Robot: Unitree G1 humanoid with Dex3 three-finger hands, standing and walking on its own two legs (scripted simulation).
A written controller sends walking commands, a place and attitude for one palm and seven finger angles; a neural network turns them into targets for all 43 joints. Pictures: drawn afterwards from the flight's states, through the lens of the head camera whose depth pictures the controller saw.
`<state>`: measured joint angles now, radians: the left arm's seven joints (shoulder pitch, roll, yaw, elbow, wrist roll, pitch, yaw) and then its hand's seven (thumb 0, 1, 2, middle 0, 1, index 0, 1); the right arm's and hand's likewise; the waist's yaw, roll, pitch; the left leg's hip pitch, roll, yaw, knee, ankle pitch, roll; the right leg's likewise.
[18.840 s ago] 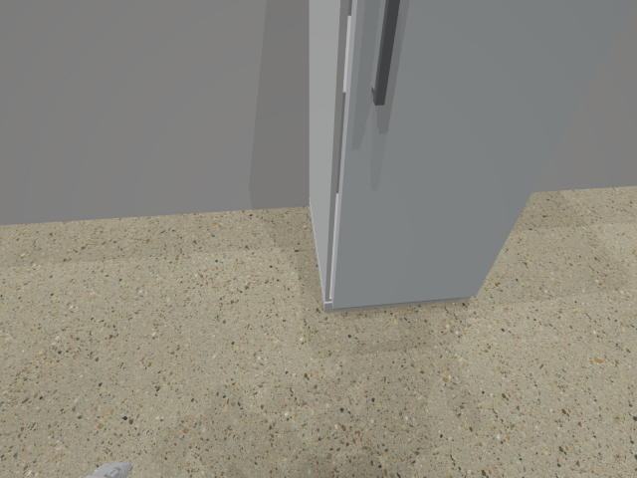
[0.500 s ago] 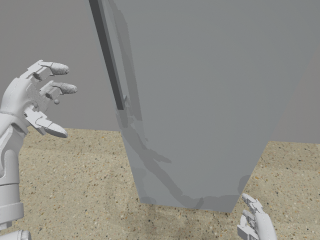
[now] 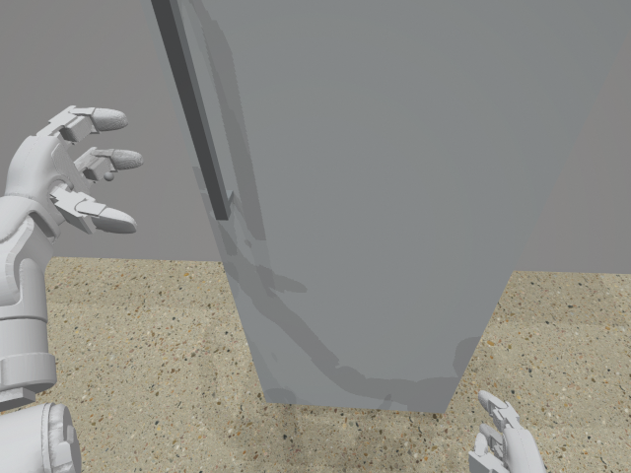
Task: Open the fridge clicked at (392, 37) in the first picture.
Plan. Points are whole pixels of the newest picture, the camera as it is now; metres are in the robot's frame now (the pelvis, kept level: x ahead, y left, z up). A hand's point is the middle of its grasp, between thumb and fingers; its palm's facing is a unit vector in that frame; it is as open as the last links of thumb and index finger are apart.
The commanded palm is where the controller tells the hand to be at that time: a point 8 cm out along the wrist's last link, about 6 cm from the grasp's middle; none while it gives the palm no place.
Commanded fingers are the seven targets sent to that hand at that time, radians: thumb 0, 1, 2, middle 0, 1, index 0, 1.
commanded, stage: move the hooked fingers beside the handle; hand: left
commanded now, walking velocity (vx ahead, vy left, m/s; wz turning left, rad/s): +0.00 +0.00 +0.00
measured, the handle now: (200, 109) +0.46 +0.17 +0.27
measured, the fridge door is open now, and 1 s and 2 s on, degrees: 0 0 0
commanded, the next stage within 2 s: none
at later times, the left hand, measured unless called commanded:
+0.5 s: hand (143, 165) +0.39 +0.23 +0.23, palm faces +0.04 -1.00 -0.04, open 14.0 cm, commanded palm +0.36 +0.28 +0.24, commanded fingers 0.00 -0.50 0.30 -0.30 -1.20 -0.30 -1.20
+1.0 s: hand (159, 153) +0.40 +0.21 +0.24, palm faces +0.02 -1.00 -0.03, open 14.0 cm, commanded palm +0.36 +0.27 +0.24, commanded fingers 0.00 -0.50 0.30 -0.30 -1.20 -0.30 -1.20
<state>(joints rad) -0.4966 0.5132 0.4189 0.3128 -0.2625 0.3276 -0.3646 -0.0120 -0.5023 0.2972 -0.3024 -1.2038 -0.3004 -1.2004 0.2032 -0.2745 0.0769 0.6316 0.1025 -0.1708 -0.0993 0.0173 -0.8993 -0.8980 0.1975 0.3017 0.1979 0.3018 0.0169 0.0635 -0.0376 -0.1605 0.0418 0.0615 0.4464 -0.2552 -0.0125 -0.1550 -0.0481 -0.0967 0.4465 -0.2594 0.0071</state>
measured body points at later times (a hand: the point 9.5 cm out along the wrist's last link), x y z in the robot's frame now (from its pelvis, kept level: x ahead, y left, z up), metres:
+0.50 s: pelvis +0.01 +0.00 +0.00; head +0.00 -0.02 +0.45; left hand +0.39 +0.29 +0.24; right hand +0.17 -0.24 -0.09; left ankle -0.01 +0.13 -0.74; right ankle -0.01 -0.12 -0.74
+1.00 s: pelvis +0.01 +0.00 +0.00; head -0.01 -0.02 +0.45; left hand +0.40 +0.27 +0.25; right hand +0.16 -0.25 -0.10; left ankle -0.01 +0.13 -0.74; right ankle -0.01 -0.12 -0.74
